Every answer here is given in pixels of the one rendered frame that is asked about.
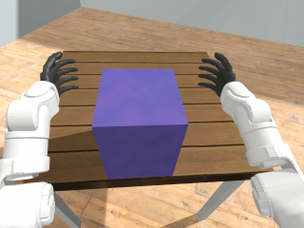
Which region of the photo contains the robot right forearm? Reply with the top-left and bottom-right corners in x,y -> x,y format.
219,82 -> 304,181

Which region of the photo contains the robot left forearm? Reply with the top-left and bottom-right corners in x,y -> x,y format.
0,81 -> 60,191

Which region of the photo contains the robot right hand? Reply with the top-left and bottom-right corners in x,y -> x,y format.
198,52 -> 236,97

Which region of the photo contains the table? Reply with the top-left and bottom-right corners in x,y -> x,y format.
15,50 -> 274,228

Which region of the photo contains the carton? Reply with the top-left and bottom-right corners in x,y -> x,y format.
91,68 -> 189,180

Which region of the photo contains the robot right upper arm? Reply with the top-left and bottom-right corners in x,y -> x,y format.
250,168 -> 304,228

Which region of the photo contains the robot left upper arm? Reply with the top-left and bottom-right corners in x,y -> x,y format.
0,181 -> 55,228

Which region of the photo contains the robot left hand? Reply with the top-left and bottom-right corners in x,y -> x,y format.
40,51 -> 79,97

